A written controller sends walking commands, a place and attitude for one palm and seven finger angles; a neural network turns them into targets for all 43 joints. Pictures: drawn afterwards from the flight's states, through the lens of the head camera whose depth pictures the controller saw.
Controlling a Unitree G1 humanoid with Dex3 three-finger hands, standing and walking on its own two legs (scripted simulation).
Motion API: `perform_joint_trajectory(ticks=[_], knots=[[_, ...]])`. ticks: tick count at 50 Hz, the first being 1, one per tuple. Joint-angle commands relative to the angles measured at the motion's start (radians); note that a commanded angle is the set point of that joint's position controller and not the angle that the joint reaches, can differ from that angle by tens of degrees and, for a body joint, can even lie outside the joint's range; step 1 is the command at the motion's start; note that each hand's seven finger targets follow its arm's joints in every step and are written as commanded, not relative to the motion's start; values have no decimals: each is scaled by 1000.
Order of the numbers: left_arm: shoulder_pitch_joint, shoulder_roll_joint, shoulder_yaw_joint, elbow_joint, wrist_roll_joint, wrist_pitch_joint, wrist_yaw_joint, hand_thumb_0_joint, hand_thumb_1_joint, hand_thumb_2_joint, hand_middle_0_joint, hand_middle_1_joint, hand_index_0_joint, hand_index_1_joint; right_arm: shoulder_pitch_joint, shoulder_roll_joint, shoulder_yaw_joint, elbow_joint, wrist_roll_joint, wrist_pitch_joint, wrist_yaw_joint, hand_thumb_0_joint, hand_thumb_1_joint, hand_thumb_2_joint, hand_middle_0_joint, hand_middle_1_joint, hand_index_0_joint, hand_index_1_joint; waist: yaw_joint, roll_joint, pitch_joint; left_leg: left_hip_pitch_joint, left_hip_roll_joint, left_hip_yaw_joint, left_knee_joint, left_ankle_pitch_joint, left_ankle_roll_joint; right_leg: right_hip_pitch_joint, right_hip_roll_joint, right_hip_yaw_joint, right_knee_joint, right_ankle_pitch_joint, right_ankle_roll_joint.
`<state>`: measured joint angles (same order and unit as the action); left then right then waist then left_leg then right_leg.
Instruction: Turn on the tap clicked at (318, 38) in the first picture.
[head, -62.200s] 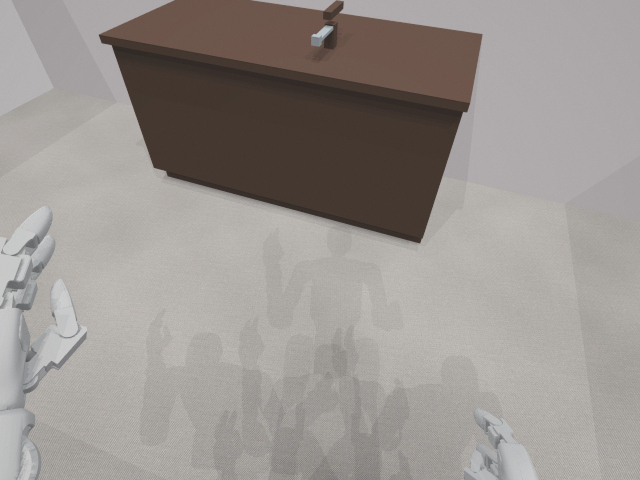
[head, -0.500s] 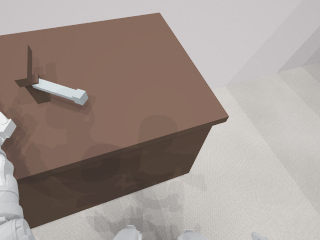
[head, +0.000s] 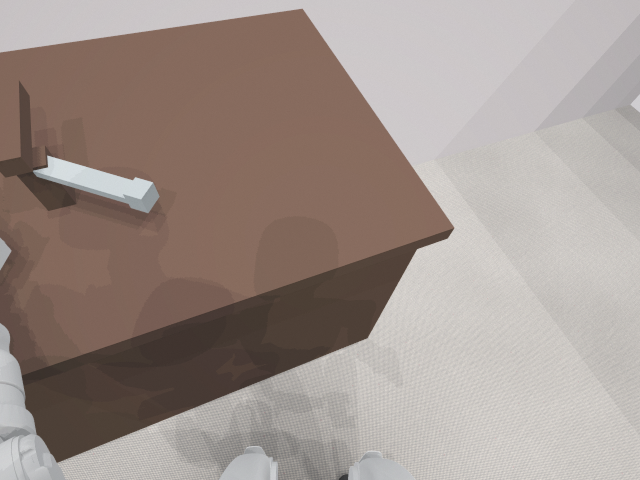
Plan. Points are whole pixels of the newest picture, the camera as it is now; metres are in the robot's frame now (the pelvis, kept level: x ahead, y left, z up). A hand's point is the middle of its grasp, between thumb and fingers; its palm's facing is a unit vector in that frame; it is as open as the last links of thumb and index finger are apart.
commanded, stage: push the lever round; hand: left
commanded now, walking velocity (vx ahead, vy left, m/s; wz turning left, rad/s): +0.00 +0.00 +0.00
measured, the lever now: (141, 195) +0.44 +0.23 +0.07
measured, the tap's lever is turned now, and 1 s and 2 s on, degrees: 51 51 51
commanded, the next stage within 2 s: none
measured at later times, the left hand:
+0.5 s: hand (17, 248) +0.37 +0.35 +0.06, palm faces +0.59 -0.80 -0.09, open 7.8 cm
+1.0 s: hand (41, 239) +0.38 +0.33 +0.06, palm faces +0.62 -0.78 -0.08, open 7.8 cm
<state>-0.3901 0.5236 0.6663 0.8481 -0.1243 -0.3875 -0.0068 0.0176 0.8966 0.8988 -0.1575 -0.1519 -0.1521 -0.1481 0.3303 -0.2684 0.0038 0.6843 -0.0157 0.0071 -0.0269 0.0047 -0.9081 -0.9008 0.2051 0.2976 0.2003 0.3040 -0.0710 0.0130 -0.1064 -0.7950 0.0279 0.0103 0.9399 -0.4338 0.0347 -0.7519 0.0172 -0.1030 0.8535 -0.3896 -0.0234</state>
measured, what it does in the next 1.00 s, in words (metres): stands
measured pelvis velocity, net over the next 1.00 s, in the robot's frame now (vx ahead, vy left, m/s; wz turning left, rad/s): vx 0.00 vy -0.01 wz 0.01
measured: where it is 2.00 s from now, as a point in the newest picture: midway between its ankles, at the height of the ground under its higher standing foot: outside the picture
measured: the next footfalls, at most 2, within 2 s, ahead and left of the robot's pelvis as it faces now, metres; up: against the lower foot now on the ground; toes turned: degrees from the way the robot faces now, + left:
none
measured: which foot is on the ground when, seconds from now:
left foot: down 0.00-1.00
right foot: down 0.00-1.00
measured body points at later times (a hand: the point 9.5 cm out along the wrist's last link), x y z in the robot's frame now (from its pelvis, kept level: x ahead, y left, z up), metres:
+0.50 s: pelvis +0.00 -0.01 +0.00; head +0.08 +0.02 +0.44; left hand +0.33 +0.39 +0.06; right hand +0.09 -0.27 -0.11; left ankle +0.01 +0.09 -0.69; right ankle +0.01 -0.11 -0.69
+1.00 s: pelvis +0.00 -0.01 +0.00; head +0.08 +0.00 +0.44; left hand +0.34 +0.37 +0.07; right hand +0.07 -0.28 -0.12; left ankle +0.01 +0.09 -0.69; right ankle +0.01 -0.11 -0.69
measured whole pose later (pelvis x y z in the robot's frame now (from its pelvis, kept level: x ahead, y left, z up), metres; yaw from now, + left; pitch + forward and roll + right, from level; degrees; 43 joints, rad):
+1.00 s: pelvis +0.00 -0.01 +0.00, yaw +1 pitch +15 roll -2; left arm -0.41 0.43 0.58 0.82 -0.11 -0.38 0.11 0.02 0.90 0.90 -0.16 -0.15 -0.15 -0.15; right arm 0.31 -0.26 0.00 0.70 -0.02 0.00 -0.03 0.00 -0.91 -0.90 0.20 0.30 0.20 0.30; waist -0.06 0.02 -0.11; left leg -0.77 0.03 0.00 0.93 -0.43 0.02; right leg -0.74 0.02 -0.11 0.86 -0.40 -0.04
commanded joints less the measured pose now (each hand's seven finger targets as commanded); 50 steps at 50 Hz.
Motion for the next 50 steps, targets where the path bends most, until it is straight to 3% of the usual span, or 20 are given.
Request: perform_joint_trajectory(ticks=[1,3,5,9,12,14,15,16,22,25,29,30,31,34,36,41,44,45,49,50], knots=[[-214,344,30,-245,-21,-61,-7,0,900,900,-150,-150,-150,-150,73,-184,-67,-80,4,-29,-16,0,-900,-900,200,300,200,300,31,162,-343,292,-6,-93,-139,444,-26,148,33,56,-76,234,1],[-201,322,17,-241,-29,-50,-12,0,900,900,-150,-150,-150,-150,70,-184,-67,-84,4,-31,-17,0,-900,-900,200,300,200,300,24,132,-334,280,-10,-91,-135,437,-24,149,34,56,-78,240,3],[-179,349,48,-208,-30,-45,-13,0,900,900,-150,-150,-150,-150,72,-185,-65,-77,6,-30,-20,0,-900,-900,200,300,200,300,34,118,-307,247,-9,-89,-134,422,-20,155,32,58,-77,242,1],[-235,307,1,-223,-36,-53,-20,0,900,900,-150,-150,-150,-150,59,-182,-63,-84,7,-37,-22,0,-900,-900,200,300,200,300,14,102,-302,235,-17,-85,-132,354,-16,143,31,58,-78,221,2],[-283,289,-30,-277,-26,-70,-17,0,900,900,-150,-150,-150,-150,54,-179,-65,-77,5,-41,-26,0,-900,-900,200,300,200,300,14,171,-341,294,-12,-96,-129,384,-28,119,29,61,-73,211,-3],[-282,284,-33,-275,-28,-71,-12,0,900,900,-150,-150,-150,-150,55,-181,-66,-70,4,-44,-28,0,-900,-900,200,300,200,300,10,140,-344,298,-10,-100,-127,394,-32,121,30,58,-73,218,-3],[-272,293,-22,-291,-25,-73,-5,0,900,900,-150,-150,-150,-150,55,-180,-66,-67,6,-43,-30,0,-900,-900,200,300,200,300,20,159,-348,314,-6,-104,-129,429,-34,129,28,60,-75,228,-4],[-262,260,-48,-288,-27,-64,-3,0,900,900,-150,-150,-150,-150,52,-177,-64,-72,6,-44,-28,0,-900,-900,200,300,200,300,18,158,-355,314,-10,-102,-129,431,-35,130,27,59,-73,229,-2],[-261,304,-6,-230,-16,-35,29,0,900,900,-150,-150,-150,-150,43,-174,-58,-75,5,-40,-32,0,-900,-900,200,300,200,300,25,92,-320,220,-20,-84,-142,317,-18,174,23,65,-84,217,2],[-278,334,16,-263,-4,-55,45,0,900,900,-150,-150,-150,-150,43,-170,-57,-78,2,-38,-29,0,-900,-900,200,300,200,300,33,142,-344,231,-21,-75,-136,340,-15,199,21,74,-80,246,-1],[-256,285,-23,-249,-6,-59,39,0,900,900,-150,-150,-150,-150,43,-169,-58,-82,2,-35,-20,0,-900,-900,200,300,200,300,19,115,-329,226,-19,-72,-134,344,-13,193,25,72,-82,253,1],[-249,296,-8,-258,-6,-64,39,0,900,900,-150,-150,-150,-150,43,-169,-58,-77,3,-33,-22,0,-900,-900,200,300,200,300,28,147,-337,241,-17,-71,-134,361,-14,197,24,76,-84,260,-2],[-246,274,-26,-269,-12,-62,37,0,900,900,-150,-150,-150,-150,46,-169,-59,-82,3,-34,-21,0,-900,-900,200,300,200,300,26,141,-352,249,-18,-72,-136,374,-16,201,24,73,-81,265,-1],[-227,254,-36,-213,-25,-44,29,0,900,900,-150,-150,-150,-150,45,-172,-59,-82,8,-34,-23,0,-900,-900,200,300,200,300,18,67,-299,183,-24,-63,-140,296,-6,208,23,78,-96,244,5],[-256,256,-39,-255,-22,-53,37,0,900,900,-150,-150,-150,-150,44,-170,-59,-80,8,-35,-23,0,-900,-900,200,300,200,300,23,108,-327,214,-23,-66,-145,311,-8,211,20,78,-91,248,3],[-310,254,-47,-243,-5,-68,68,0,900,900,-150,-150,-150,-150,43,-168,-59,-68,5,-36,-27,0,-900,-900,200,300,200,300,5,86,-300,191,-24,-65,-142,261,-3,192,19,83,-94,217,5],[-322,250,-46,-258,-2,-78,91,0,900,900,-150,-150,-150,-150,41,-166,-60,-71,-1,-39,-24,0,-900,-900,200,300,200,300,12,88,-338,196,-27,-65,-140,267,-5,213,18,87,-90,227,4],[-302,252,-36,-263,7,-79,103,0,900,900,-150,-150,-150,-150,42,-163,-62,-66,-2,-37,-23,0,-900,-900,200,300,200,300,23,128,-352,217,-25,-64,-134,298,-6,213,17,88,-86,245,2],[-303,199,-78,-245,14,-62,138,0,900,900,-150,-150,-150,-150,36,-159,-58,-69,-1,-33,-17,0,-900,-900,200,300,200,300,11,103,-316,199,-26,-63,-144,266,-9,200,18,83,-96,221,3],[-289,212,-56,-257,16,-62,151,0,900,900,-150,-150,-150,-150,38,-160,-60,-68,-2,-30,-17,0,-900,-900,200,300,200,300,20,99,-331,209,-24,-66,-144,290,-7,217,17,83,-97,241,2]])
